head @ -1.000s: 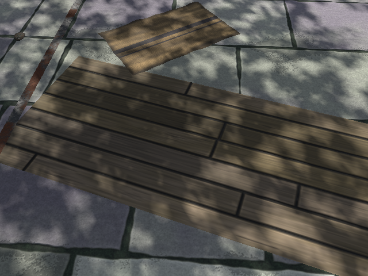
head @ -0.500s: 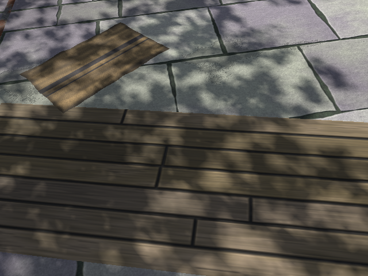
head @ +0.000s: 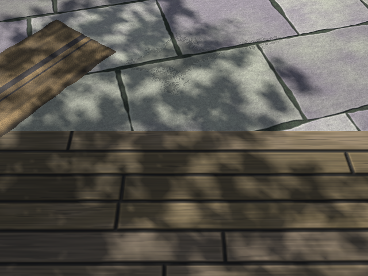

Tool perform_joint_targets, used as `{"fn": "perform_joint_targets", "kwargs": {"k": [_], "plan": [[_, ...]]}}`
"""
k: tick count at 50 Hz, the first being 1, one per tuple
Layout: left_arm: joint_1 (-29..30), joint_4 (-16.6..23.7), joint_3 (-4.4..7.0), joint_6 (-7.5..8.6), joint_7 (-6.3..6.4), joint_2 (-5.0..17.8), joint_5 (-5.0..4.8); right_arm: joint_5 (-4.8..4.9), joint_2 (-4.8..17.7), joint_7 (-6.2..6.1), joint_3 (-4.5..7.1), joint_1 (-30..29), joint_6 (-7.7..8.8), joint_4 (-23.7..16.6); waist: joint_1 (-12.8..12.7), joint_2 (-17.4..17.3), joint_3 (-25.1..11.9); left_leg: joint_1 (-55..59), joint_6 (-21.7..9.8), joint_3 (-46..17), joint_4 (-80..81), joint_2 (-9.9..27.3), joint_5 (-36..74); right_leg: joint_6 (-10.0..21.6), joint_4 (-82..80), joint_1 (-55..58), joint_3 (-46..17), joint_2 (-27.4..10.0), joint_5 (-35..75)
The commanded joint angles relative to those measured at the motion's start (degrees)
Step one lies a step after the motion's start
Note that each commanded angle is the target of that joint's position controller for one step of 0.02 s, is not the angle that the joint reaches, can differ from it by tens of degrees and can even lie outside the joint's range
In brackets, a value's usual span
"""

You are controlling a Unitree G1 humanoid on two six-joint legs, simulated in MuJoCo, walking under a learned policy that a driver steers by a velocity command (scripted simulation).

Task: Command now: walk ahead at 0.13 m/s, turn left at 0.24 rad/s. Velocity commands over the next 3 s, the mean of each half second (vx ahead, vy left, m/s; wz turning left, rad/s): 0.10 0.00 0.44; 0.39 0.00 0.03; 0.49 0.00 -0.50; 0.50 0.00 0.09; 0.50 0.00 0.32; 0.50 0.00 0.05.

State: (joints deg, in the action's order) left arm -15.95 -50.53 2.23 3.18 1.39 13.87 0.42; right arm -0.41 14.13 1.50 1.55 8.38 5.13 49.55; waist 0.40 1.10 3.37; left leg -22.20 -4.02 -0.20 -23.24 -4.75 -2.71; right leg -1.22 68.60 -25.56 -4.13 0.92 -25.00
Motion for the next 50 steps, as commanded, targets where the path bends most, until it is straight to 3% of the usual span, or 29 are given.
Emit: {"fn": "perform_joint_targets", "kwargs": {"k": [1, 3, 5, 8, 11, 13, 14, 15, 16, 17, 18, 19, 20, 22, 26, 30, 34, 36, 37, 38, 39, 40, 41, 42, 44, 47, 50], "plan": [[-5.6, 3.3, 1.00, -0.25, 1.64, 2.8, 0.09, -0.84, 8.6, -0.68, 2.01, -1.1, -0.24, -3.9, -2.8, -4.9, -8.2, 3.9, -11.9, -14.2, 7.9, 14.1, 23.9, -0.9, -8.6, 0.6, 0.4, -2.1, 1.2], [-4.2, 4.1, 0.96, -0.73, 2.29, 3.0, -0.09, -0.61, 10.3, -1.48, 2.80, 0.5, -1.07, -4.3, -2.4, -6.3, -10.4, 3.7, -12.4, -14.7, 7.5, 14.4, 22.1, -1.5, -14.5, 1.6, 0.8, -1.1, 2.5], [-1.6, 5.0, 1.22, -1.65, 2.46, 4.2, -0.25, 0.40, 11.3, -2.23, 3.44, 0.8, -2.29, -5.2, -1.7, -6.6, -11.5, 2.4, -11.3, -16.4, 8.4, 13.9, 8.7, -1.7, -18.9, 3.0, 0.4, -0.5, 6.8], [3.1, 6.6, 1.41, -2.46, 2.38, 4.9, -0.64, 1.10, 11.1, -3.16, 3.76, 1.3, -3.89, -5.9, -0.6, -8.4, -9.0, -0.3, -9.4, -19.9, 9.8, 12.7, -9.5, -1.8, -24.6, 4.0, 0.0, 0.8, 9.2], [3.9, 7.5, 1.61, -1.63, 2.00, 5.4, -1.13, 1.30, 10.3, -3.80, 3.91, 2.2, -4.91, -6.5, -0.8, -9.5, -7.8, 1.8, -7.9, -23.8, 7.9, 12.2, -10.8, -1.3, -33.5, 6.1, -0.3, 1.7, 9.0], [0.4, 6.7, 2.25, -0.78, 1.57, 6.5, -1.32, 1.99, 9.1, -4.11, 3.64, 1.5, -5.58, -7.5, -3.2, -8.7, -8.0, 0.8, -4.7, -23.9, 3.4, 9.3, -10.4, 0.1, -46.0, 14.0, 0.5, 0.2, 14.4], [-1.5, 7.0, 3.08, -0.67, 1.75, 9.8, -0.36, 1.94, 6.4, -4.14, 2.85, 3.3, -5.83, -8.0, -2.9, -3.5, -10.3, -4.3, -1.7, -20.5, -5.0, 6.2, -18.0, 3.2, -49.5, 21.4, -6.0, -8.9, 14.2], [1.8, 8.3, 4.21, -1.39, 1.93, 14.9, 1.46, 1.98, 3.2, -3.90, 2.36, 4.9, -5.39, -9.9, 0.7, 12.6, -8.6, -15.4, 1.4, -8.9, -18.6, -3.5, -29.0, 11.0, -52.3, 23.0, -20.6, -21.3, 22.4], [3.1, 9.3, 3.76, -1.08, 1.62, 12.1, 3.14, 0.80, 8.4, -3.72, 3.72, 4.5, -4.61, -10.1, -0.1, 13.8, -9.0, -16.8, 3.6, -8.8, -31.4, -0.6, -31.8, 16.2, -53.6, 17.9, -25.7, -26.1, 28.0], [6.6, 10.9, 2.90, -0.63, 1.60, 9.0, 2.56, 1.03, 11.7, -3.51, 4.98, 6.4, -4.84, -9.0, 1.5, 8.8, -8.8, -15.6, 4.6, -9.5, -37.9, 0.7, -28.1, 15.6, -52.4, 17.0, -20.4, -23.3, 29.3], [9.4, 11.6, 2.54, -0.45, 1.42, 7.6, 1.41, 1.05, 11.4, -3.67, 5.34, 8.2, -5.74, -7.4, 2.5, 5.5, -8.1, -15.6, 5.8, -8.4, -41.4, 1.1, -24.6, 13.0, -51.0, 16.6, -14.0, -19.1, 29.5], [9.7, 11.8, 2.33, -0.39, 1.38, 7.0, 0.29, 0.71, 10.4, -3.83, 5.25, 9.0, -6.60, -6.8, 2.1, 4.4, -8.4, -17.0, 6.7, -7.4, -44.5, 2.0, -20.2, 11.1, -51.7, 17.7, -10.6, -16.8, 22.0], [8.8, 11.5, 2.15, -0.39, 1.48, 6.9, -0.20, 0.75, 8.8, -3.57, 4.90, 8.6, -7.08, -7.2, 1.3, 5.3, -7.2, -18.3, 7.3, -6.5, -46.7, 3.0, -17.3, 10.8, -53.3, 17.3, -8.8, -15.8, 16.3], [5.6, 10.6, 2.22, -0.44, 1.86, 7.4, -0.25, 1.31, 7.3, -2.77, 4.37, 5.2, -6.79, -9.5, -0.8, 7.5, -5.3, -21.1, 8.0, -3.8, -45.3, 4.6, -13.4, 10.9, -56.8, 18.5, -6.9, -14.9, 7.3], [-0.8, 8.6, 3.06, 0.47, 1.98, 9.3, 0.04, 1.36, 5.4, -1.77, 3.74, -0.8, -5.05, -13.1, -4.6, 6.0, -4.3, -23.3, 8.2, -3.4, -35.2, 7.0, -11.1, 12.2, -59.4, 25.0, -6.4, -17.2, 5.5], [-0.8, 7.6, 3.79, 1.47, 0.52, 10.9, -0.61, 1.34, 3.3, -0.85, 2.68, -1.4, -3.60, -13.6, -4.0, 6.7, -3.1, -14.0, 5.5, -0.4, -22.5, 7.7, -11.4, 12.4, -60.9, 20.7, -2.2, -17.0, 6.5], [-2.5, 5.8, 4.32, 1.67, -1.12, 11.9, -1.97, 1.75, 3.9, -0.04, 2.44, -3.1, -2.71, -14.0, -4.3, 7.5, -1.2, -4.6, 2.6, 2.8, -12.7, 6.8, -14.8, 13.0, -59.3, 16.7, -1.3, -17.2, 6.1], [-1.3, 5.3, 4.16, 0.95, -1.73, 12.1, -3.00, 1.99, 4.2, 0.18, 2.72, 0.1, -2.05, -12.8, -1.0, 6.4, -1.4, 4.8, 0.8, 4.1, -4.2, 5.3, -11.1, 12.4, -55.8, 12.8, -1.8, -16.9, 5.4], [-1.3, 5.0, 3.63, 0.70, -1.94, 11.0, -3.03, 1.99, 5.3, -0.04, 3.38, 4.7, -1.97, -10.8, 1.3, 5.1, -3.0, 13.6, 0.3, 4.7, -1.4, 3.8, -9.6, 11.3, -52.1, 8.8, -1.2, -15.4, 6.5], [-0.3, 5.0, 2.50, 0.82, -2.20, 8.0, -2.38, 2.04, 7.4, -0.68, 4.46, 11.5, -1.97, -8.9, 4.7, 3.5, -6.4, 25.2, -0.7, 1.2, -0.9, 6.4, -9.1, 8.8, -44.3, 2.5, 1.5, -12.4, 8.0], [2.2, 7.2, 0.53, 1.39, -2.79, 2.4, -0.58, 0.71, 12.8, -1.65, 5.72, 20.5, -2.09, -7.9, 8.0, -10.3, -12.6, 38.0, -4.0, -16.7, 2.0, 21.2, -8.2, 4.3, -20.3, -9.6, 7.7, -6.0, -2.3], [-0.3, 8.5, 1.20, 2.51, -2.37, 3.4, -1.89, -0.06, 17.2, -1.67, 6.56, 20.2, -1.73, -8.7, 6.2, -17.2, -11.5, 37.4, -11.5, -32.3, 7.5, 30.9, -16.7, 3.3, -6.5, -23.0, 3.4, -1.2, -8.6], [1.1, 8.0, 2.41, 2.88, -2.11, 8.6, -2.98, 0.22, 12.4, -1.23, 5.41, 18.5, -0.81, -8.9, 6.9, -11.1, -8.3, 32.5, -11.6, -30.1, 9.3, 29.1, -22.3, 4.1, -0.1, -24.7, -2.7, -4.0, -5.1], [1.4, 7.9, 2.93, 2.71, -2.31, 9.6, -3.45, 0.83, 8.6, -0.93, 4.15, 14.7, -0.14, -9.1, 4.6, -11.4, -4.5, 29.7, -9.0, -24.0, 10.7, 25.7, -23.8, 4.8, 0.2, -26.3, -3.7, -5.1, 0.9], [1.2, 6.8, 3.16, 1.87, -1.89, 8.6, -2.33, 0.95, 5.5, -0.39, 3.21, 8.3, 0.45, -9.4, 1.4, -9.8, -0.6, 23.7, -5.7, -13.2, 13.1, 21.1, -11.8, 4.2, -2.4, -24.0, -3.6, -7.0, 10.1], [-1.0, 5.7, 2.62, 0.80, -2.15, 5.2, -2.11, -0.24, 4.7, -0.70, 3.43, 8.9, 1.51, -8.1, -0.3, -7.0, -1.4, 21.1, -4.5, -3.0, 13.5, 18.5, 8.1, 2.9, -2.7, -20.5, -3.3, -6.5, 17.7], [2.5, 7.6, 2.22, 0.37, -2.08, 3.9, -2.00, -0.39, 5.4, -1.51, 3.72, 10.0, 1.64, -6.4, 0.0, -5.2, 0.3, 20.1, -4.6, 2.0, 14.8, 18.3, 12.7, 2.0, -10.6, -21.3, -3.2, -5.5, 23.6]]}}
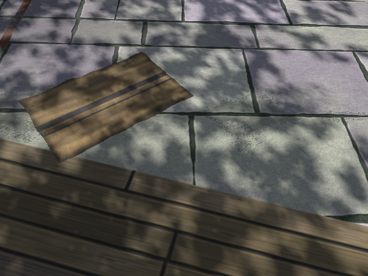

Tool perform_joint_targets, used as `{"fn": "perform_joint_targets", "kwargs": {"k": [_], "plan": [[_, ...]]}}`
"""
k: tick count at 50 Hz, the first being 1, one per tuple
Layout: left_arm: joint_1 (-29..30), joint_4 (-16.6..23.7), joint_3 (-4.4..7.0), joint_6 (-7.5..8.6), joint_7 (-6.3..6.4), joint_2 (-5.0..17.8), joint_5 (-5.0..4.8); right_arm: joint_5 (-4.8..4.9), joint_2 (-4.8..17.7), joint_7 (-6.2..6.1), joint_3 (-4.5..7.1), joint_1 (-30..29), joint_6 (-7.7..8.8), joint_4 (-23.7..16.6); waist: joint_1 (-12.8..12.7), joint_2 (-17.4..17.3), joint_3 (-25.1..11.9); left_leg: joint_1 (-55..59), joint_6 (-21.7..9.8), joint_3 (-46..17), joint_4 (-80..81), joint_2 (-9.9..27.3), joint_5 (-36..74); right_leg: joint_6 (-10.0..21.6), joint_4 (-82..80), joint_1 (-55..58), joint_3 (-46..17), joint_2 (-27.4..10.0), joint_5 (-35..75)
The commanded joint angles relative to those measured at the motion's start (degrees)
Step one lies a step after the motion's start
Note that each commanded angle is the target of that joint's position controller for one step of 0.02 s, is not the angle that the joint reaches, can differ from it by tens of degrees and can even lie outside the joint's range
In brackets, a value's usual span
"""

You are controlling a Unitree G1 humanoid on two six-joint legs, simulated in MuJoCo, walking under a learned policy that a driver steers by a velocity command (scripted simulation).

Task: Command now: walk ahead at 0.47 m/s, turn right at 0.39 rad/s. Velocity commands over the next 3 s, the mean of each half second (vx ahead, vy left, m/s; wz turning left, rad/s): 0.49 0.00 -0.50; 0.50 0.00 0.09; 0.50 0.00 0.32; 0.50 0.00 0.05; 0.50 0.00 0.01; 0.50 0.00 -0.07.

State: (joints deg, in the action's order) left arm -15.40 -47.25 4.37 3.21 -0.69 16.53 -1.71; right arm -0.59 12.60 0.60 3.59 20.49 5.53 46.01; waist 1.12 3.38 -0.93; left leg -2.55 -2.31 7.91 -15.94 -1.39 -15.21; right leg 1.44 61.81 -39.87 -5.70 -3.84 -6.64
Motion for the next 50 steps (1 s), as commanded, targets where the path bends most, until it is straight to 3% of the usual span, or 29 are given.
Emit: {"fn": "perform_joint_targets", "kwargs": {"k": [1, 5, 8, 11, 12, 13, 14, 15, 16, 17, 18, 19, 21, 23, 25, 28, 31, 34, 37, 38, 39, 40, 41, 42, 43, 44, 45, 47, 50], "plan": [[3.8, 5.2, -0.15, 0.35, -0.21, 0.8, 0.26, -0.15, 7.3, -0.85, 1.69, -2.3, 1.16, -2.6, -0.4, -7.5, 5.2, -0.2, -5.8, -4.2, 8.0, 14.4, 24.8, -0.5, -8.2, -5.8, -0.6, -0.5, 7.9], [12.2, 9.2, -1.24, 0.38, -1.95, -0.9, 0.55, 0.55, 9.0, -1.74, 2.02, 0.6, 0.70, -0.6, 2.3, -6.4, 7.7, 1.6, -4.9, 0.2, 8.8, 15.7, 25.6, 1.0, -19.6, -3.4, 4.9, -0.4, 11.9], [15.8, 12.1, -1.33, 0.45, -3.34, -0.6, 0.20, 1.12, 10.4, -2.02, 2.27, 1.8, -0.41, 0.5, 2.3, -6.4, 8.0, 7.1, -4.3, 2.4, 5.1, 17.4, 34.0, 3.2, -23.7, -3.2, 7.9, 0.5, 7.4], [12.7, 13.4, 0.11, -0.07, -3.81, 2.5, 0.12, 1.28, 13.5, -2.70, 2.93, 0.8, -1.71, 0.0, -1.4, -9.7, 2.4, 10.3, -3.3, 4.3, -6.6, 17.6, 61.9, 6.5, -23.8, 7.1, 13.0, 5.8, -1.6], [7.0, 12.6, 1.25, -0.30, -3.68, 4.8, -0.07, 1.25, 14.5, -2.87, 3.14, 0.3, -2.18, -0.2, -4.7, -10.7, -1.2, 9.1, -2.9, 4.4, -15.1, 17.4, 66.9, 8.0, -24.3, 15.0, 13.5, 7.7, -3.7], [-1.9, 10.6, 3.00, -0.47, -2.96, 8.1, 0.00, 1.70, 14.7, -2.95, 3.03, -1.0, -2.27, -0.7, -9.8, -9.5, -5.7, 3.0, -1.6, 5.2, -27.4, 15.5, 63.0, 10.3, -29.2, 29.3, 12.4, 9.4, -0.2], [-9.3, 9.1, 4.51, -1.22, -1.46, 12.6, 0.40, 0.85, 12.5, -2.90, 2.11, 0.0, -1.52, -2.1, -11.8, -1.9, -10.6, -12.8, 0.6, 4.5, -46.1, 11.8, 35.8, 13.6, -30.9, 47.3, -1.6, 1.0, -0.4], [-5.9, 10.9, 4.73, -0.56, -1.17, 16.8, 0.31, 0.21, 4.4, -1.61, -0.61, 5.1, 0.46, -5.0, -4.3, 11.4, -17.8, -36.8, 3.8, -3.9, -68.5, -1.6, -16.6, 26.3, -38.5, 64.8, -37.5, -14.8, -7.7], [-8.2, 10.8, 3.37, -0.23, -1.13, 11.8, 0.93, 1.94, 10.1, -0.50, 0.55, -1.4, 3.11, -6.3, -8.9, 4.1, -21.3, -42.0, 2.2, -15.8, -70.9, 0.5, -15.2, 24.7, -44.9, 64.3, -41.4, -15.1, -11.6], [-5.9, 10.5, 2.59, 0.33, -1.16, 9.0, 1.18, 3.62, 11.2, -0.23, 0.75, -6.0, 3.77, -8.1, -7.8, 1.1, -12.4, -44.1, 0.8, -15.2, -67.3, 3.2, -10.6, 21.3, -45.2, 56.9, -32.0, -13.0, -8.8], [-1.7, 11.0, 2.04, 0.74, -1.38, 7.5, 0.81, 2.67, 10.2, -0.62, 0.50, -6.7, 3.83, -8.2, -4.1, -5.5, -5.8, -41.7, 0.7, -14.4, -60.9, 5.7, -6.9, 18.8, -45.8, 46.2, -24.8, -10.1, -2.6], [2.0, 11.9, 1.45, 0.96, -1.28, 5.6, 0.84, 1.20, 10.6, -1.09, 0.96, -6.4, 3.24, -7.5, -1.9, -6.0, -3.6, -38.1, 1.2, -14.0, -55.9, 7.6, -4.9, 17.2, -46.4, 39.2, -19.6, -7.6, 2.1], [4.7, 13.0, 1.33, 1.12, -0.87, 5.6, 1.34, 0.17, 10.5, -1.08, 1.35, -4.2, 1.59, -7.5, 0.9, -3.6, -1.3, -33.0, 2.8, -13.4, -52.0, 8.7, -2.5, 17.0, -49.0, 30.2, -16.1, -5.0, 6.7], [3.8, 12.3, 1.56, 1.47, -0.39, 6.6, 1.20, -0.56, 9.2, -1.31, 1.03, -5.0, 0.51, -8.0, 1.1, -2.9, -0.5, -31.9, 4.8, -11.8, -47.5, 8.5, 0.2, 17.1, -49.8, 25.1, -12.6, -3.9, 11.5], [2.3, 11.3, 1.57, 1.46, 0.28, 7.3, 1.31, -0.71, 7.9, -1.49, 0.43, -8.7, 0.11, -9.1, -0.1, -1.9, 0.7, -32.9, 6.2, -10.6, -40.3, 8.2, 6.8, 16.0, -50.0, 23.2, -8.9, -2.4, 13.2], [-0.8, 9.5, 1.16, 1.18, 0.63, 6.7, 0.82, -0.38, 6.1, -1.01, -0.49, -15.3, 0.53, -10.1, -3.6, -0.1, 0.7, -29.7, 5.9, -9.6, -25.7, 6.2, 19.6, 12.5, -48.5, 23.5, -5.3, 0.2, 9.2], [-3.7, 7.9, 1.02, 1.35, 0.38, 7.6, 0.82, 0.93, 6.8, 0.08, -0.62, -19.7, 1.07, -10.8, -6.4, 1.3, 1.3, -29.4, 4.5, -9.0, -19.0, 5.3, 24.2, 12.0, -47.8, 28.0, -6.7, -2.8, 3.9], [-6.2, 6.3, 1.01, 1.13, 0.35, 8.3, 1.05, 1.25, 8.0, 1.13, -0.43, -23.3, 1.50, -12.7, -7.7, 1.3, 2.7, -35.4, 1.5, -9.2, -16.1, 4.9, 17.8, 11.7, -45.2, 37.8, -9.2, -7.3, 7.6], [-5.7, 5.5, 1.29, 0.38, 0.84, 9.2, 1.15, 1.53, 8.9, 2.07, -0.12, -20.7, 1.60, -13.0, -5.4, 2.2, 2.1, -33.8, -1.9, -8.1, -14.3, 3.3, 9.4, 9.7, -41.2, 43.9, -7.8, -9.0, 20.7], [-4.2, 5.8, 1.35, 0.17, 0.99, 9.6, 1.21, 1.50, 9.8, 2.04, 0.44, -16.4, 1.54, -12.0, -2.8, 2.4, -0.6, -27.0, -3.3, -6.3, -13.3, 1.2, 8.7, 8.7, -37.0, 43.5, -5.6, -7.8, 31.6], [-2.8, 6.2, 1.05, -0.06, 1.17, 9.1, 1.38, 1.32, 11.5, 1.85, 1.50, -8.7, 1.47, -9.9, 1.3, 1.0, -5.7, -15.7, -5.1, -5.6, -12.1, -0.3, 12.0, 7.3, -28.1, 41.3, -2.2, -5.0, 39.7], [-2.3, 7.6, 0.16, 0.07, 1.52, 7.4, 2.31, 0.91, 14.8, 1.52, 2.40, 0.7, 1.27, -8.5, 5.1, -3.5, -13.0, 0.4, -9.0, -16.0, -12.9, 7.3, 16.2, 5.2, -13.0, 31.8, 0.7, -2.2, 29.9], [-8.8, 8.7, -1.08, 1.28, 1.18, 3.2, 2.35, 0.69, 19.5, 1.67, 3.70, 4.4, 1.02, -7.9, 2.3, -18.5, -17.8, 20.1, -18.7, -43.3, -8.5, 19.1, 7.4, -0.2, 8.3, 8.0, 4.2, 8.2, -6.4], [-7.2, 8.7, -1.14, 2.57, 0.57, 5.6, 1.99, 1.97, 14.7, 1.76, 2.60, 5.4, 0.66, -7.5, 3.8, -17.2, -18.2, 23.9, -18.6, -53.2, -2.3, 20.3, -2.8, -0.2, 13.2, -1.6, -2.0, 7.6, -23.2], [-1.5, 10.1, -0.56, 3.42, -0.10, 8.1, 0.38, 1.82, 12.2, 1.34, 1.88, 1.9, 0.16, -8.4, 4.2, -12.3, -9.6, 17.7, -16.0, -46.2, -1.3, 19.0, -4.7, 0.1, 14.5, -6.1, -2.4, 4.6, -19.2], [2.3, 10.9, -0.83, 3.97, -0.20, 7.6, 0.62, 1.20, 11.7, 1.15, 1.67, -1.0, -0.34, -9.4, 3.4, -6.0, -5.0, 10.1, -14.6, -40.2, -0.6, 16.8, -0.4, 0.3, 11.9, -5.4, -1.1, 2.5, -15.4], [3.9, 11.5, -0.68, 4.22, -0.10, 7.1, 1.78, 1.05, 11.0, 1.13, 1.37, -3.0, -0.67, -9.9, 1.8, -2.8, -1.4, 3.8, -13.9, -36.2, 0.5, 14.7, 5.6, -0.1, 7.1, -4.1, -0.3, 1.0, -12.8], [2.6, 11.7, -0.38, 3.72, 0.21, 6.4, 2.84, 0.75, 10.4, 0.92, 0.98, -4.9, -0.77, -10.6, -1.0, -5.2, -0.8, -2.5, -13.6, -31.9, 2.6, 11.6, 14.1, -1.5, 1.1, 1.1, 0.3, -0.5, -10.2], [3.1, 11.8, -0.77, 2.60, 0.93, 4.8, 3.00, 1.23, 11.7, 0.14, 1.40, -4.1, -0.68, -9.7, -1.6, -6.8, -0.6, -7.2, -14.0, -27.0, 3.4, 9.7, 21.0, -4.1, -5.8, 2.4, 2.1, 0.0, -7.4]]}}
Over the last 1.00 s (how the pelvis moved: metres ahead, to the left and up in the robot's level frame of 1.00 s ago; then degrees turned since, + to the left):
0.19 0.08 0.01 15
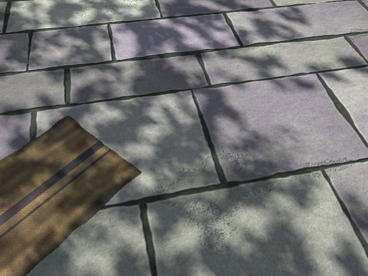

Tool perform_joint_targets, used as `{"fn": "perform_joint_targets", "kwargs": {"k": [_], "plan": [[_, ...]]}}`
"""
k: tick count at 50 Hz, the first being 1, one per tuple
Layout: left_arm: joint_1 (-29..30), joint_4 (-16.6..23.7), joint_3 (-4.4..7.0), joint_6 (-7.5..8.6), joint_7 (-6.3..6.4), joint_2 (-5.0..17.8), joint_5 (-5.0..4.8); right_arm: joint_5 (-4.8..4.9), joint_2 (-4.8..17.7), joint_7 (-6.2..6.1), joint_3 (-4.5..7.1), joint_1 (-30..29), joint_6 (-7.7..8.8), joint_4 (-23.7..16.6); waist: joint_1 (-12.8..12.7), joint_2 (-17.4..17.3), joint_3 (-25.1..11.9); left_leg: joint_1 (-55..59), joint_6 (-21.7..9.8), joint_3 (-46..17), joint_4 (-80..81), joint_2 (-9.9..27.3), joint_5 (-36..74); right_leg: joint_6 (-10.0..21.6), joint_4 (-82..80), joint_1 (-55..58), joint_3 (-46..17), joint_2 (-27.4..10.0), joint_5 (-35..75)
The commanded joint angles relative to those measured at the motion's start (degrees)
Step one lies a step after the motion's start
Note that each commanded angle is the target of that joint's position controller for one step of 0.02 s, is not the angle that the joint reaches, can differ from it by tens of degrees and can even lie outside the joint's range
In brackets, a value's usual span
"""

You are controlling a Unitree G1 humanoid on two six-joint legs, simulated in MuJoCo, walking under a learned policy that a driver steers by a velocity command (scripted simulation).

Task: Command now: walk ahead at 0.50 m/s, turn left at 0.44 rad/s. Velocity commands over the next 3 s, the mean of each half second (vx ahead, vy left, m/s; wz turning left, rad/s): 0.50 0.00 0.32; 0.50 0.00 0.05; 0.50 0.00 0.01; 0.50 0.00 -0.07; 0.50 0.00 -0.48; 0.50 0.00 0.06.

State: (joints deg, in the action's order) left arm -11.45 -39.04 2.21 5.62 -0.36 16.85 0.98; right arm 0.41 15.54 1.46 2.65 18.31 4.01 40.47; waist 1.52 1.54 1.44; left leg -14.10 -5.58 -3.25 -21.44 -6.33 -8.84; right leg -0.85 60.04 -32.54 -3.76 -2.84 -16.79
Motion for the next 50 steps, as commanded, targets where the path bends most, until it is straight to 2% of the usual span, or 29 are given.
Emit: {"fn": "perform_joint_targets", "kwargs": {"k": [1, 5, 10, 12, 13, 14, 15, 16, 17, 18, 19, 20, 21, 23, 28, 32, 35, 37, 38, 39, 40, 41, 42, 43, 44, 45, 46, 47, 50], "plan": [[1.3, 4.1, 1.16, 0.06, 0.77, 4.0, 0.25, 0.39, 9.5, -1.07, 2.60, -1.2, 0.73, -3.7, -1.4, -5.0, -2.3, 3.3, -10.3, -14.7, 9.0, 13.9, 15.3, -2.5, -7.8, -5.0, 0.4, -0.7, 5.8], [10.0, 5.6, 0.50, 0.60, 0.30, 2.3, -0.23, 1.01, 10.0, -2.07, 2.83, 2.4, -0.23, -1.8, 1.8, -6.4, -2.0, 1.1, -6.9, -12.5, 7.2, 10.9, 12.5, -2.9, -23.3, 0.4, 0.6, 2.3, 19.3], [15.0, 6.5, 1.04, 1.80, -1.05, 3.7, -1.00, 1.20, 9.1, -2.58, 2.55, 5.9, -1.26, 0.2, 3.4, -7.3, -1.7, 7.8, -5.7, -18.0, 2.9, 14.1, 8.3, -1.0, -31.6, 3.1, -0.4, 3.5, 19.8], [13.6, 6.3, 1.57, 2.21, -1.18, 4.7, -1.06, 0.86, 9.4, -2.65, 2.69, 5.4, -1.59, 0.6, 2.3, -8.8, -1.3, 10.3, -5.1, -19.7, 0.6, 15.5, 11.8, 0.9, -33.2, 5.5, 0.1, 3.4, 15.5], [10.2, 5.5, 2.10, 2.42, -0.98, 5.4, -0.95, 0.78, 9.2, -2.57, 2.65, 4.5, -1.73, 0.5, 0.3, -9.2, -2.4, 10.7, -4.4, -19.2, -2.2, 14.7, 17.4, 2.4, -35.5, 10.2, 1.4, 4.1, 14.7], [4.6, 4.3, 2.98, 2.63, -0.61, 7.1, -0.51, 0.57, 8.0, -2.36, 2.20, 3.7, -1.66, 0.1, -2.6, -8.6, -6.5, 9.4, -2.9, -17.1, -8.9, 12.0, 23.1, 4.7, -36.3, 19.6, 0.8, 2.6, 15.8], [-5.0, 3.3, 3.85, 2.66, -0.14, 10.0, 0.10, -0.33, 6.0, -2.25, 1.26, 2.5, -1.41, -1.3, -7.0, -4.4, -14.6, 2.1, -1.0, -13.5, -23.3, 9.1, 16.6, 9.1, -33.6, 34.8, -7.4, -5.7, 17.1], [-11.9, 0.4, 5.23, 1.79, -0.34, 14.1, 0.09, 0.95, 2.4, -2.10, 0.03, 11.2, -0.72, -1.1, -5.1, 12.6, -22.2, -18.9, 3.4, -6.8, -42.4, 0.6, -10.5, 19.0, -35.5, 55.0, -30.7, -17.3, 7.1], [-12.8, -0.1, 4.25, 1.50, -0.82, 9.5, -1.69, 1.39, 5.9, -2.09, 0.41, 10.7, -0.22, -0.5, -6.0, 12.3, -18.9, -27.5, 3.8, -8.1, -49.8, 2.4, -23.9, 19.1, -41.2, 53.7, -40.3, -19.6, -4.5], [-9.7, 0.1, 3.39, 1.26, -0.71, 6.6, -1.93, 1.69, 9.1, -1.93, 1.36, 4.3, -0.09, -1.2, -6.7, 6.1, -9.7, -30.6, 3.8, -8.2, -52.3, 4.8, -19.4, 16.6, -42.7, 45.9, -33.4, -17.4, -6.9], [-6.4, 0.7, 2.86, 0.85, -0.67, 5.8, -1.30, 1.14, 8.7, -1.90, 1.23, -0.2, 0.02, -2.3, -5.6, 1.5, -5.1, -29.7, 4.0, -5.6, -50.9, 7.2, -15.1, 15.0, -43.8, 38.6, -26.7, -15.0, -2.3], [-4.4, 0.5, 2.40, 0.63, -0.81, 4.7, -1.01, 0.24, 8.0, -1.70, 1.29, -2.8, 0.24, -3.1, -4.4, 0.2, -1.4, -29.1, 4.3, -4.1, -47.4, 8.9, -12.3, 14.7, -45.6, 32.8, -22.2, -12.6, 3.4], [-3.4, 0.5, 2.01, 0.72, -0.84, 4.0, -0.52, -0.08, 7.4, -1.53, 1.42, -2.7, 0.24, -3.2, -2.9, 1.7, -1.0, -26.5, 4.4, -3.5, -44.8, 10.7, -10.3, 14.0, -46.9, 29.2, -18.9, -10.8, 7.6], [-3.1, -0.2, 1.95, 0.90, -1.00, 3.9, -0.83, 0.11, 5.2, -1.22, 0.96, -1.3, -0.01, -2.7, -1.6, 4.0, -1.6, -23.4, 5.1, -1.7, -41.1, 11.4, -9.1, 14.3, -48.8, 25.7, -14.5, -8.9, 13.2], [-5.2, -2.5, 2.78, 0.54, -0.43, 7.6, -1.66, -0.47, 2.5, -0.93, -0.43, -9.6, 0.44, -5.0, -3.5, 2.6, -0.5, -22.0, 6.3, 0.9, -24.1, 12.0, 2.9, 14.0, -51.3, 23.4, -6.5, -7.5, 20.0], [-9.5, -4.9, 2.79, -0.21, -0.37, 8.9, -2.36, 0.33, 2.9, -0.14, -0.46, -16.4, 1.00, -6.6, -6.2, 2.6, 0.3, -17.7, 6.1, 2.2, -13.8, 9.9, 11.1, 12.5, -50.3, 24.6, -4.2, -7.7, 18.8], [-11.3, -6.4, 2.89, -1.03, -0.21, 9.5, -2.62, 0.62, 4.0, 0.59, -0.06, -19.5, 1.32, -8.3, -6.1, 3.0, 1.2, -17.7, 4.3, 1.9, -9.9, 9.1, 7.9, 11.4, -47.9, 29.4, -5.5, -10.2, 19.2], [-11.0, -6.9, 3.14, -1.73, 0.10, 10.5, -2.55, 0.51, 5.3, 0.80, 0.52, -17.3, 1.53, -8.1, -4.0, 3.4, 0.2, -13.3, 2.7, 2.8, -7.5, 8.1, 4.7, 10.1, -44.3, 31.6, -5.4, -10.9, 24.9], [-10.1, -6.8, 3.06, -2.00, 0.27, 10.5, -2.56, 0.24, 6.6, 0.60, 1.31, -12.7, 1.55, -6.8, -1.1, 3.0, -2.4, -6.1, 1.5, 4.2, -5.6, 6.6, 4.6, 8.9, -38.9, 31.2, -3.5, -9.2, 32.9], [-10.3, -6.6, 2.45, -2.05, 0.40, 9.1, -2.12, -0.03, 9.3, 0.08, 2.63, -4.7, 1.44, -4.6, 2.5, 1.7, -7.9, 6.1, -0.4, 3.5, -5.7, 7.6, 5.5, 7.3, -28.7, 27.5, -0.9, -6.4, 35.7], [-10.3, -4.7, 0.95, -1.77, 0.60, 5.6, -0.35, -0.70, 14.0, -0.61, 3.80, 6.0, 1.10, -3.1, 6.1, -6.4, -17.2, 22.9, -4.6, -10.3, -7.2, 19.8, 8.2, 4.9, -9.7, 16.0, 2.3, -2.4, 19.0], [-17.4, -4.3, -0.40, -0.66, 0.26, 0.7, -1.38, -0.69, 16.6, -0.11, 4.25, 7.1, 0.72, -2.1, 2.4, -21.2, -22.5, 36.3, -12.7, -35.1, 0.0, 29.2, -5.2, 2.2, 6.3, -4.1, 1.4, 5.9, -15.2], [-13.5, -5.0, 0.99, 0.03, -0.04, 7.1, -2.43, 0.09, 11.0, 0.02, 2.89, 6.2, 0.60, -2.5, 4.3, -13.5, -17.9, 33.1, -11.0, -35.9, 3.3, 27.5, -13.3, 2.5, 12.0, -10.5, -3.2, 2.5, -15.5], [-8.3, -3.5, 1.61, 0.40, -0.31, 8.9, -3.19, 0.25, 9.3, -0.05, 2.21, 2.6, 0.63, -2.8, 3.8, -10.0, -10.4, 26.1, -9.0, -27.8, 4.2, 25.6, -11.0, 2.9, 11.8, -12.8, -1.8, 0.1, -9.9], [-5.8, -3.2, 1.46, 0.41, -0.08, 7.9, -2.67, -0.19, 8.5, 0.09, 1.86, -0.8, 0.66, -3.2, 2.2, -5.6, -6.8, 19.0, -8.1, -22.3, 5.4, 23.2, -4.6, 2.6, 9.6, -10.8, -0.6, -2.1, -5.1], [-4.8, -3.0, 1.63, 0.18, 0.02, 7.3, -1.77, -0.57, 7.2, 0.33, 1.54, -3.1, 0.74, -3.3, 0.7, -4.8, -4.0, 13.6, -8.0, -18.4, 7.1, 21.2, 0.9, 2.0, 6.7, -9.0, -0.3, -3.4, -2.2], [-5.9, -3.2, 1.63, -0.28, -0.05, 6.5, -1.62, -1.01, 6.6, 0.39, 1.32, -4.3, 1.00, -3.3, -1.0, -6.3, -3.7, 9.9, -7.9, -15.8, 8.6, 20.0, 4.3, 1.6, 5.3, -5.7, -0.6, -4.5, -0.2], [-6.8, -3.6, 1.48, -0.78, -0.03, 5.4, -1.65, -0.85, 6.3, 0.47, 1.37, -4.7, 1.34, -3.0, -1.9, -6.8, -3.7, 7.8, -8.2, -13.9, 10.1, 19.3, 6.3, 1.2, 4.0, -3.8, -0.4, -4.7, 0.7], [-4.0, -2.7, 1.21, -1.82, 0.32, 3.8, -1.15, -0.43, 7.6, 0.18, 1.86, -3.8, 2.12, -1.2, -2.3, -5.6, -1.7, 5.1, -9.2, -9.2, 12.9, 18.8, 11.3, -0.3, -1.6, -5.3, 0.2, -5.1, 5.4]]}}
Over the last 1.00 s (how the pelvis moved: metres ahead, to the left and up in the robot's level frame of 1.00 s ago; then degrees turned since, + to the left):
0.56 -0.07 0.00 -11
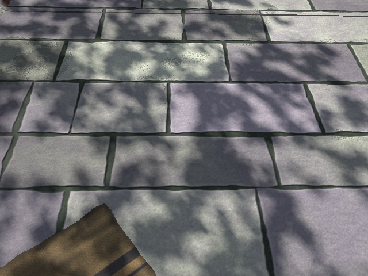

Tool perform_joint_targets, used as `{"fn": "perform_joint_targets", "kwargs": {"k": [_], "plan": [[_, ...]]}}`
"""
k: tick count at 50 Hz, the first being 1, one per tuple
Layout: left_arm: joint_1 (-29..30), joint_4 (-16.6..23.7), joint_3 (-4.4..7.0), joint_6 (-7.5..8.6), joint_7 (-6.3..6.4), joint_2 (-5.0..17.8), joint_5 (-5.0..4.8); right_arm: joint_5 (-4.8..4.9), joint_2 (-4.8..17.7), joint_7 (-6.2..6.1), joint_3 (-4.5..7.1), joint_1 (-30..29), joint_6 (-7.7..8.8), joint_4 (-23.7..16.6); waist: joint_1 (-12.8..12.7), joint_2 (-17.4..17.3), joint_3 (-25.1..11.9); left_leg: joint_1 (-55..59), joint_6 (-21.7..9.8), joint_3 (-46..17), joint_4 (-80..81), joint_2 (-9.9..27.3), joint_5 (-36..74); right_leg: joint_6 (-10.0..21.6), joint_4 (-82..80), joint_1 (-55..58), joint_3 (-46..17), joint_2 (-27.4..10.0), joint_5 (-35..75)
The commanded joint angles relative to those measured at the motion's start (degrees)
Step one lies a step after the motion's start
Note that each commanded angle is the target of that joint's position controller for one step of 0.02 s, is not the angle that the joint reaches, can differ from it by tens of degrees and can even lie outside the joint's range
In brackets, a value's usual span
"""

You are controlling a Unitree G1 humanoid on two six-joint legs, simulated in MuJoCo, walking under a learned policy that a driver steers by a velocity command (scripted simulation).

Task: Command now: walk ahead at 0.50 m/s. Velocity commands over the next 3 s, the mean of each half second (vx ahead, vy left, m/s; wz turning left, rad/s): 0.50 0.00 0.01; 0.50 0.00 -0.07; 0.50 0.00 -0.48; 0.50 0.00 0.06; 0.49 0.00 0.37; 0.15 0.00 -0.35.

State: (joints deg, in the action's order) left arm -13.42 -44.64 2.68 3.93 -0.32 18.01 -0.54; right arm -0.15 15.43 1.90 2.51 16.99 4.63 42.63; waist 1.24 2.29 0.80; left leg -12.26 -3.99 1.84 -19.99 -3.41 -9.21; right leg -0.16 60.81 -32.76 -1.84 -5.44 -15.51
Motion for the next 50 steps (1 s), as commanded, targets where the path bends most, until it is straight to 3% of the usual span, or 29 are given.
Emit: {"fn": "perform_joint_targets", "kwargs": {"k": [1, 6, 10, 13, 14, 15, 16, 17, 18, 19, 20, 21, 22, 24, 26, 32, 36, 39, 41, 42, 43, 44, 45, 46, 47, 48, 49, 50], "plan": [[0.0, 3.6, 0.63, -0.15, 0.30, 2.4, 0.52, 0.13, 8.2, -0.52, 2.15, -1.7, 1.43, -2.8, -1.6, -5.7, -0.4, 3.5, -10.7, -13.1, 11.9, 15.7, 12.6, -1.3, -5.5, -6.2, -1.7, -2.6, 7.0], [9.7, 5.8, -0.15, 0.75, -0.73, 0.8, 0.18, 0.74, 9.9, -1.34, 2.47, 2.3, 0.67, 0.0, 1.8, -5.3, 1.7, 4.5, -8.1, -7.5, 12.5, 13.7, 11.1, -1.0, -22.4, -3.4, 0.1, -0.4, 20.3], [15.6, 8.3, -0.17, 1.29, -1.90, 1.5, -0.39, 1.21, 10.8, -1.59, 2.70, 6.1, -0.27, 2.7, 3.6, -5.5, 3.3, 10.3, -7.6, -8.3, 10.2, 16.5, 10.3, 0.5, -28.4, -3.8, 0.3, 0.9, 18.9], [15.1, 8.8, 0.22, 1.67, -2.56, 2.8, -0.29, 1.39, 11.6, -2.03, 3.07, 6.2, -1.14, 3.9, 2.0, -6.5, 2.4, 15.0, -6.1, -9.0, 6.2, 18.3, 16.1, 2.7, -31.3, -1.0, 0.8, 2.1, 12.8], [12.4, 8.2, 0.67, 1.78, -2.52, 3.7, -0.18, 1.40, 12.0, -2.16, 3.17, 5.4, -1.42, 4.0, 0.2, -7.1, 0.7, 15.4, -5.4, -8.3, 2.9, 17.7, 23.3, 3.6, -32.3, 3.7, 2.2, 3.4, 11.2], [6.1, 6.3, 1.70, 1.79, -2.21, 5.3, 0.03, 1.36, 11.7, -2.29, 2.98, 4.5, -1.73, 3.9, -3.3, -6.7, -3.2, 14.3, -4.1, -6.2, -4.6, 15.4, 31.6, 5.1, -33.9, 13.0, 3.9, 5.2, 11.6], [-3.5, 3.8, 3.03, 1.71, -1.61, 8.5, 0.31, 0.70, 9.7, -2.48, 2.09, 4.6, -1.78, 3.3, -7.1, -4.9, -10.5, 7.6, -2.2, -3.8, -17.0, 12.4, 28.8, 7.5, -31.9, 28.3, 1.0, 2.0, 13.9], [-10.4, 3.0, 4.41, 1.34, -1.20, 14.2, 1.27, 0.22, 4.3, -2.14, 0.26, 10.3, -0.79, 1.6, -6.7, 6.5, -19.8, -15.4, 2.2, -0.1, -39.6, 4.6, 8.3, 15.8, -32.1, 52.2, -22.0, -12.7, 8.4], [-12.7, 2.2, 3.71, 0.92, -1.28, 11.4, 0.16, 0.42, 4.0, -1.92, -0.04, 10.2, 0.34, 2.4, -7.5, 12.8, -23.9, -25.8, 3.0, -6.5, -50.1, 0.3, -23.4, 18.9, -40.9, 56.6, -39.3, -17.1, 0.2], [-9.4, 2.5, 2.56, 0.85, -1.24, 8.4, -0.20, 1.94, 9.3, -1.44, 1.43, 5.6, 1.12, 1.3, -7.6, 7.9, -15.7, -31.5, 2.2, -9.0, -54.5, 3.9, -21.8, 16.3, -42.9, 50.4, -34.1, -15.5, -5.6], [-5.4, 3.2, 2.07, 0.75, -1.14, 7.1, -0.09, 2.46, 9.5, -1.35, 1.46, 1.2, 1.41, 0.0, -6.3, 4.5, -9.2, -32.1, 1.7, -6.9, -53.0, 6.9, -16.7, 14.5, -44.2, 42.1, -26.8, -13.5, -4.2], [-2.0, 3.4, 1.61, 0.81, -1.33, 5.6, 0.39, 1.64, 9.0, -1.53, 1.48, -1.1, 1.29, -0.4, -4.6, 1.4, -4.4, -30.4, 1.9, -5.8, -49.3, 8.8, -12.4, 13.7, -46.4, 33.9, -21.4, -11.1, 0.2], [0.2, 3.7, 1.13, 1.18, -1.47, 4.0, 0.89, 1.00, 8.5, -1.73, 1.82, -0.5, 0.73, -0.1, -2.5, 2.3, -2.8, -26.9, 2.1, -6.2, -46.1, 10.6, -9.3, 13.1, -48.1, 28.6, -17.8, -9.2, 4.5], [1.6, 3.3, 1.17, 1.82, -1.68, 3.6, 0.90, 0.81, 6.2, -1.84, 1.54, 2.1, -0.55, 1.1, -0.4, 3.4, -2.3, -22.1, 3.1, -5.8, -44.0, 11.2, -6.3, 13.5, -51.1, 23.1, -13.4, -7.3, 9.5], [0.8, 2.2, 1.55, 2.36, -1.45, 4.8, 0.74, 0.51, 5.5, -2.15, 1.48, 0.7, -1.20, 0.6, 0.0, 2.4, -1.0, -23.5, 4.2, -5.5, -40.5, 11.6, -2.6, 14.3, -53.0, 21.7, -10.0, -7.0, 13.9], [-4.1, -1.0, 1.92, 1.60, -0.12, 6.7, 0.14, 0.39, 3.3, -1.45, 0.70, -11.1, -0.27, -2.3, -3.7, 0.8, 1.7, -24.8, 5.0, -3.7, -20.2, 10.1, 13.9, 12.0, -54.1, 24.8, -2.9, -4.6, 17.5], [-8.5, -3.7, 2.19, 0.62, 0.13, 7.7, -0.39, 1.01, 3.3, -0.27, 0.38, -17.9, 0.32, -4.6, -6.2, 0.5, 3.5, -25.1, 4.2, -2.9, -12.9, 8.6, 14.3, 11.9, -52.4, 30.5, -3.1, -7.0, 16.3], [-9.1, -5.0, 2.57, -0.34, 0.52, 8.3, -0.68, 1.08, 4.3, 0.66, 0.54, -19.4, 0.75, -5.8, -5.4, 1.3, 3.6, -25.0, 2.3, -3.2, -9.7, 7.8, 8.9, 10.8, -49.0, 36.0, -4.1, -9.5, 20.3], [-7.9, -5.1, 2.88, -0.86, 0.77, 9.1, -0.74, 0.95, 5.9, 0.76, 1.20, -15.5, 0.94, -5.0, -2.7, 2.4, 1.1, -18.2, 0.6, -1.5, -8.4, 5.8, 4.9, 9.6, -44.1, 37.4, -3.6, -9.4, 30.7], [-7.1, -5.1, 2.71, -1.17, 0.81, 8.8, -0.78, 0.70, 7.5, 0.45, 2.21, -9.5, 1.05, -3.2, 0.8, 1.9, -2.6, -8.4, -0.8, 0.0, -6.5, 4.1, 5.4, 8.4, -36.7, 35.6, -2.3, -7.2, 38.7], [-7.1, -4.5, 1.83, -1.21, 0.86, 6.8, -0.22, 0.32, 10.6, -0.19, 3.62, 0.2, 1.07, -0.7, 4.9, 0.2, -9.7, 7.5, -3.0, -2.4, -8.2, 6.8, 7.3, 6.7, -24.5, 28.5, -0.6, -4.0, 35.8], [-11.8, -2.7, 0.00, -0.36, 0.54, 1.2, 0.59, -0.90, 16.6, -0.80, 5.00, 7.8, 0.86, 0.2, 4.9, -11.0, -19.6, 31.3, -9.9, -23.4, -8.8, 22.0, 4.9, 2.9, -2.2, 7.3, 2.7, 3.6, 13.4], [-13.5, -3.8, -0.47, 0.78, 0.27, 0.2, -0.34, -0.13, 13.9, -0.71, 4.39, 9.6, 0.43, 1.0, 5.2, -18.5, -24.9, 36.8, -14.4, -41.9, -0.1, 28.1, -4.4, 1.7, 9.7, -4.5, -3.2, 8.7, -17.7], [-8.9, -3.1, 1.31, 1.41, 0.06, 6.5, -2.02, 0.22, 10.2, -0.86, 3.19, 6.5, 0.40, 0.6, 5.8, -12.2, -16.1, 29.9, -11.4, -35.7, 1.9, 26.2, -9.9, 2.4, 14.2, -9.7, -6.7, 5.2, -15.9], [-4.7, -1.8, 1.56, 1.60, 0.05, 7.0, -2.48, 0.18, 8.4, -1.08, 2.63, 2.6, 0.42, 0.2, 4.5, -9.8, -9.6, 21.9, -9.0, -27.4, 3.3, 24.1, -9.4, 2.8, 12.9, -10.4, -4.9, 2.1, -10.7], [-2.8, -1.6, 1.64, 1.29, 0.30, 6.2, -1.93, 0.00, 6.6, -0.97, 2.09, -1.2, 0.62, 0.2, 2.6, -7.2, -4.9, 14.1, -7.7, -21.7, 5.9, 21.7, -6.2, 2.5, 9.6, -8.4, -4.0, 0.1, -6.3], [-3.2, -2.0, 2.10, 0.50, 0.59, 5.6, -1.37, -0.25, 4.9, -0.87, 1.64, -3.8, 1.13, 0.1, 0.8, -8.2, -2.6, 9.1, -6.6, -16.8, 8.1, 19.6, -2.9, 2.2, 6.6, -5.6, -4.4, -1.6, -3.1], [-5.0, -2.7, 2.06, -0.38, 0.62, 4.3, -1.34, -0.59, 4.5, -0.78, 1.64, -5.2, 1.52, 0.4, -0.6, -9.0, -1.7, 5.5, -6.2, -13.5, 10.0, 18.6, -0.6, 1.8, 5.7, -2.3, -4.5, -2.2, -0.9]]}}
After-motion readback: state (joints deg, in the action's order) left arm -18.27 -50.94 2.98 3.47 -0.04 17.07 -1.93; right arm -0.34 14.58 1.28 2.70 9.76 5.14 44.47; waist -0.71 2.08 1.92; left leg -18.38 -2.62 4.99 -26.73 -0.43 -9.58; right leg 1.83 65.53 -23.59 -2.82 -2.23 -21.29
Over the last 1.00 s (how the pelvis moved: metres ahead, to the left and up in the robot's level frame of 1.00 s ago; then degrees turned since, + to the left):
0.52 0.08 0.00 11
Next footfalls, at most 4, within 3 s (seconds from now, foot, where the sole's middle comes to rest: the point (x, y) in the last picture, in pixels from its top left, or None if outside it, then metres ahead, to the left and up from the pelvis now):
0.32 right None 0.34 -0.16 -0.78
0.86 left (160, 237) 0.64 0.08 -0.78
1.40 right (226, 181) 0.89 -0.19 -0.78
1.94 left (202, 117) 1.27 -0.11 -0.78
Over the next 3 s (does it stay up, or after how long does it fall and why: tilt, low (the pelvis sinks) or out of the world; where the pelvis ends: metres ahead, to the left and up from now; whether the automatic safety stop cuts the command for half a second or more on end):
stays up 1.52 -0.24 -0.01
